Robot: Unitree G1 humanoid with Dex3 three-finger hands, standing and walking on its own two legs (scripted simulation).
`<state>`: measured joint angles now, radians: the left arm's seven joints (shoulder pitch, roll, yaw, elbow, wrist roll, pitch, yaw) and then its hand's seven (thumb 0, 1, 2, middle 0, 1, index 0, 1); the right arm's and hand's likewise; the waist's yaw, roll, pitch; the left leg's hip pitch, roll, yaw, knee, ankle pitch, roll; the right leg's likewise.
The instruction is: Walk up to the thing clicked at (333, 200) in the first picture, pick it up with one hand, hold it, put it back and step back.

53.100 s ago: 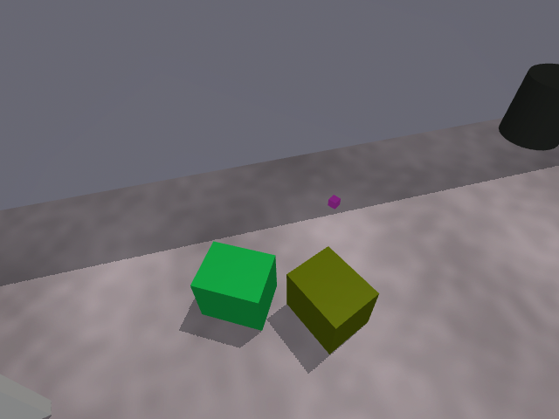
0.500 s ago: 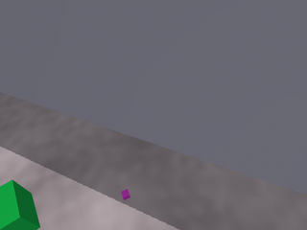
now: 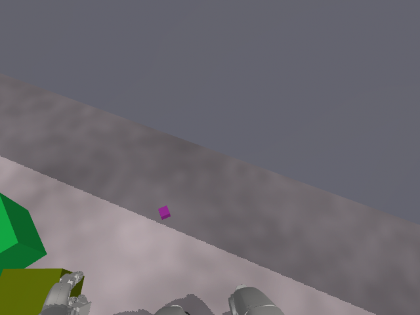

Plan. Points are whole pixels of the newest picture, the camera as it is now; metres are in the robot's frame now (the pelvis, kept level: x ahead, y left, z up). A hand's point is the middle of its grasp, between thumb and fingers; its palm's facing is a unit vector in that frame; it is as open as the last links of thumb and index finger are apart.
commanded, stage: step back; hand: left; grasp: from above
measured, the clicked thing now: (164, 212) +0.56 +0.18 -0.74
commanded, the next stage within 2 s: none
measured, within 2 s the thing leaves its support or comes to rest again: neither
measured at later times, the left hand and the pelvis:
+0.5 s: hand out of the picture +0.02 +0.25 -0.13, palm faces -0.06 -0.91 -0.41, open 7.3 cm; pelvis -0.10 +0.00 +0.00, yaw -5 degrees
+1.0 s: hand out of the picture -0.15 +0.30 -0.16, palm faces -0.05 -0.93 -0.36, open 7.3 cm; pelvis -0.25 +0.03 +0.00, yaw -4 degrees
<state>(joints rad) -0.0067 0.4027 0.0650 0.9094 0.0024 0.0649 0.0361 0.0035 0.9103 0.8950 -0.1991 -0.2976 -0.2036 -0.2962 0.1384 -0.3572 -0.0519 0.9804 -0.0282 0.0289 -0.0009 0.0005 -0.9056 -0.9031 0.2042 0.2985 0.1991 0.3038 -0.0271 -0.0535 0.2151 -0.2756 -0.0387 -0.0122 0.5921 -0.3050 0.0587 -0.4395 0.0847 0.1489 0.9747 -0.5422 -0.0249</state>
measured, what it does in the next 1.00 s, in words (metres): walks backwards: right foot, then left foot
